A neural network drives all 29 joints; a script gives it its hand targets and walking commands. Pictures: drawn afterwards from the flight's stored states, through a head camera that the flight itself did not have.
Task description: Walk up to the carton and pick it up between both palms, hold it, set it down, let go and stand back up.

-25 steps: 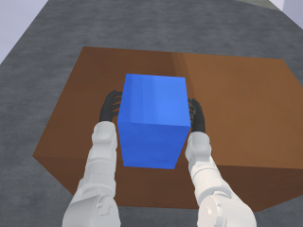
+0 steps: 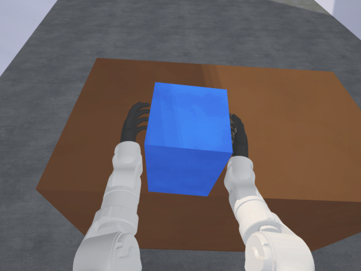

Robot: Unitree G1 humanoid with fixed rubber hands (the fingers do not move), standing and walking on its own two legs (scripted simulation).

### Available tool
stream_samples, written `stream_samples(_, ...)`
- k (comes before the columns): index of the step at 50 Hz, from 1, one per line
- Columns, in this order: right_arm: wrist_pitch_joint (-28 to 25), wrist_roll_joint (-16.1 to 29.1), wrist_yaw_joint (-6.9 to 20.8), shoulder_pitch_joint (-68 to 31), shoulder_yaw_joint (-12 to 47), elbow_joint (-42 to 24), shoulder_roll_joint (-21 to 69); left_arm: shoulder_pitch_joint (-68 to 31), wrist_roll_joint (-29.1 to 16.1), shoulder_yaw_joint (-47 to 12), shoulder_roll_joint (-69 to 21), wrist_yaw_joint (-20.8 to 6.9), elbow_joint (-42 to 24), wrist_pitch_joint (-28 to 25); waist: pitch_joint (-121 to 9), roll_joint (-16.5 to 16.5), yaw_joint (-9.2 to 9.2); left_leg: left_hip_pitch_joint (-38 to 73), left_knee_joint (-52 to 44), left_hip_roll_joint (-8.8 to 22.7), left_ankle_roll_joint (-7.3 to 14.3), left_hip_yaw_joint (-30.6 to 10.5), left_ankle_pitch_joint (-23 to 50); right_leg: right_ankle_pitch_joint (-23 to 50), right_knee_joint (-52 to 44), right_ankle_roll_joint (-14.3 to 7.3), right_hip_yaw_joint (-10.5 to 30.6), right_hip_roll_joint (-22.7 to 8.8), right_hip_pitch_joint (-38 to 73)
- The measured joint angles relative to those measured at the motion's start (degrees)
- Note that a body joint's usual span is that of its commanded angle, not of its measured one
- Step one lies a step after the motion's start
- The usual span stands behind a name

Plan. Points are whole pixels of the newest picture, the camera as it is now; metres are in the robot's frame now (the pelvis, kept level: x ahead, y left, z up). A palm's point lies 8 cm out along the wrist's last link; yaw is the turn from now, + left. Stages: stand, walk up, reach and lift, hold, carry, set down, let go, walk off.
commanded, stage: reach and lift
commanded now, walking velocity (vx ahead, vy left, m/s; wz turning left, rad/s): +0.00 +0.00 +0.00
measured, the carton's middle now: (183, 145) +0.39 +0.01 +0.04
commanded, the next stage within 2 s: hold in 1.86 s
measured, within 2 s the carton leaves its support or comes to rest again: neither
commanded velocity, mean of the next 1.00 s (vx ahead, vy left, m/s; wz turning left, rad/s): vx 0.00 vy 0.00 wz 0.00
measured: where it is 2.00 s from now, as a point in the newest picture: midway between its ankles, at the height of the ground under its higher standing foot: outside the picture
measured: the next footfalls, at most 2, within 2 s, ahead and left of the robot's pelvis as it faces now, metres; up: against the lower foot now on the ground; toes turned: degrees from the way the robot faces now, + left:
none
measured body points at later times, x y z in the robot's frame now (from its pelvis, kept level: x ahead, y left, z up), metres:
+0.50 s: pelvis +0.00 +0.00 +0.00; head +0.00 +0.04 +0.45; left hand +0.39 +0.15 +0.13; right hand +0.38 -0.11 +0.11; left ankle -0.01 +0.11 -0.75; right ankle +0.02 -0.09 -0.75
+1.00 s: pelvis -0.01 +0.02 +0.00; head -0.03 +0.04 +0.44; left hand +0.37 +0.14 +0.17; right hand +0.36 -0.11 +0.14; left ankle -0.01 +0.11 -0.75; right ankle +0.02 -0.09 -0.75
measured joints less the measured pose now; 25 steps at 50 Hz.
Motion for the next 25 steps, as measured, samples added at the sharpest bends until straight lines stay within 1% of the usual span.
stream_samples(4, 2.1, 3.3, -0.7, 0.3, 3.3, -0.5, -0.6, 0.1, -0.5, -0.8, 0.3, -0.1, -1.3, 2.9, 1.1, -0.2, -0.14, 1.2, -0.2, 0.1, 0.0, 0.1, 0.1, 0.0, -0.1, -0.1, 0.1, 0.1, 1.1)
stream_samples(7, 4.8, 5.9, -1.1, 1.2, 6.1, -2.6, -0.8, 0.7, -1.4, -1.9, 0.4, -0.2, -3.8, 6.1, 1.8, -0.4, -0.16, 1.7, -0.3, 0.1, 0.0, 0.1, 0.1, 0.0, 0.0, -0.1, 0.1, 0.1, 1.6)
stream_samples(11, 8.9, 9.8, -1.5, 2.5, 9.9, -7.5, -1.1, 1.8, -3.0, -4.0, 0.9, -0.2, -8.6, 10.7, 2.3, -0.8, -0.46, 1.9, -0.1, 0.1, -0.1, -0.3, 0.1, -0.1, 0.1, -0.2, -0.2, 0.1, 1.9)
stream_samples(16, 14.7, 13.2, -2.1, 3.1, 13.0, -14.4, -1.3, 2.2, -4.3, -6.3, 1.8, -0.2, -14.9, 16.4, 2.3, -1.1, -1.59, 2.6, 0.4, -0.2, 0.0, -1.0, -0.2, -0.7, 0.7, 0.0, -0.8, -0.1, 2.9)
stream_samples(19, 17.8, 13.8, -2.2, 2.7, 13.4, -17.0, -1.3, 1.6, -3.7, -6.8, 2.1, -0.5, -17.7, 19.9, 2.6, -1.4, -2.46, 4.1, 0.5, -0.5, 0.1, -1.4, -0.4, -1.3, 1.1, 0.2, -1.1, -0.4, 4.3)
stream_samples(25, 22.9, 15.0, -2.4, 2.5, 14.4, -20.1, -1.1, 0.8, -0.2, -6.6, 1.8, -2.0, -22.6, 27.5, 4.8, -2.3, -4.13, 8.8, 0.7, -1.0, 0.4, -1.7, -1.3, -2.5, 1.8, 0.7, -1.3, -0.9, 8.9)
